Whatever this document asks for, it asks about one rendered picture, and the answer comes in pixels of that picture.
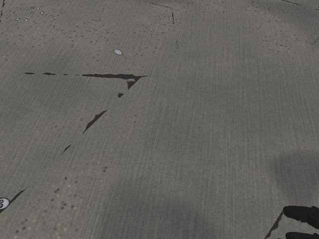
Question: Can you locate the right robot hand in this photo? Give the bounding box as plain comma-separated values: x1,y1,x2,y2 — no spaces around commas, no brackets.
278,205,319,239

